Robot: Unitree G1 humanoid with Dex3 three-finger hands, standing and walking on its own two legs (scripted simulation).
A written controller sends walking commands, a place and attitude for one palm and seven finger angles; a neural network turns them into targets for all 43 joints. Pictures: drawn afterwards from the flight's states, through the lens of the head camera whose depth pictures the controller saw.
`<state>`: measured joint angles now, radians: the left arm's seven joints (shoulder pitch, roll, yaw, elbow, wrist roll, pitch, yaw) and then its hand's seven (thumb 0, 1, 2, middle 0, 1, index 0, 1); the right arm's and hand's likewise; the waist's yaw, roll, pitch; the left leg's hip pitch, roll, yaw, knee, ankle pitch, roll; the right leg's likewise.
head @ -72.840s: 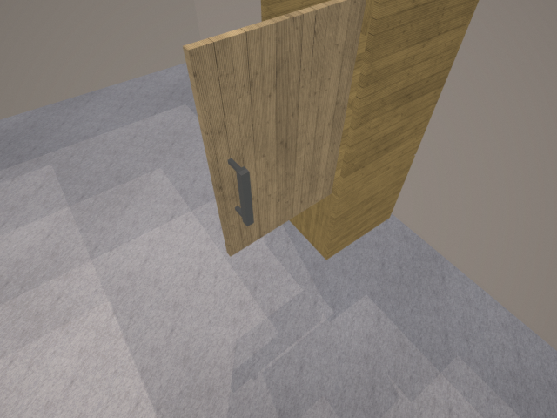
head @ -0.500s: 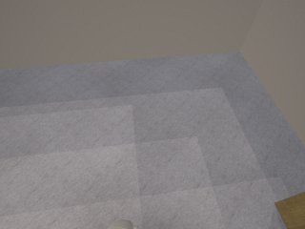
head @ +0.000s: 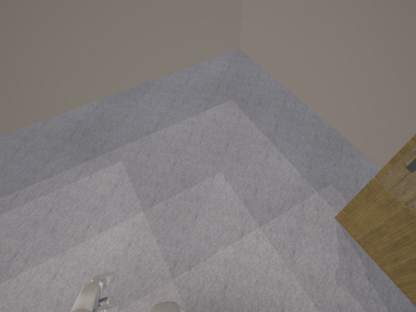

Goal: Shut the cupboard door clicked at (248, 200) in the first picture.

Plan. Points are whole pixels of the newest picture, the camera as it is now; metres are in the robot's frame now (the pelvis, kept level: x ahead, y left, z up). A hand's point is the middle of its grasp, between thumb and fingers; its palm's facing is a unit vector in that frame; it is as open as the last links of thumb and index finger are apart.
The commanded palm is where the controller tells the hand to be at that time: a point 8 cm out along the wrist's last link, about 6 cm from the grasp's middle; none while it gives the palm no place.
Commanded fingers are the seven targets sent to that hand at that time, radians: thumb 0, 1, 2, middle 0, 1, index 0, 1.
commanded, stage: turn to face it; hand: left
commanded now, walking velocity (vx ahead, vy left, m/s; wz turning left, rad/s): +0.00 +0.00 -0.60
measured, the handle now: out of the picture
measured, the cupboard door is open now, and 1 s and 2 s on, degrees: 1 1 1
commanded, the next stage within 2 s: take the last steps up to it in 1.62 s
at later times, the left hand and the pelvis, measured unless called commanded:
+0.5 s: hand (119, 299) +0.16 +0.22 -0.15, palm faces -0.24 -0.95 -0.20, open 7.4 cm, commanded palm none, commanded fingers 0.00 0.90 0.90 -0.20 -0.30 -0.20 -0.30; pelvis +0.02 +0.03 +0.02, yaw -17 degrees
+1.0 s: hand (165, 264) +0.23 +0.12 -0.16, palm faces -0.54 -0.81 -0.22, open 7.4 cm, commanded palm none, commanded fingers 0.00 0.90 0.90 -0.20 -0.30 -0.20 -0.30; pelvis +0.05 +0.00 +0.01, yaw -34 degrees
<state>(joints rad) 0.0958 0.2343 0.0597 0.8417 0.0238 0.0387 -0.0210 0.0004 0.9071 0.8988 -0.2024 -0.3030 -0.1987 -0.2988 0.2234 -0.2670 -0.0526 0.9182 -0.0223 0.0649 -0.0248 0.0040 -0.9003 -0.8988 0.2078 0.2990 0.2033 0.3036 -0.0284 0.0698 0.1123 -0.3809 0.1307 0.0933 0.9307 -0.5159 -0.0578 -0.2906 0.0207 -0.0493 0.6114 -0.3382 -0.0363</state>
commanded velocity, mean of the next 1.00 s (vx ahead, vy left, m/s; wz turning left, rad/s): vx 0.00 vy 0.00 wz -0.60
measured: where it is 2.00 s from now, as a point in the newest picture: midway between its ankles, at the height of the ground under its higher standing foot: outside the picture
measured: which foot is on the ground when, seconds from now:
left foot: up 0.00-0.28, down 0.30-0.68, up 0.70-1.00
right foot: down 0.00-0.30, up 0.32-0.66, down 0.68-1.00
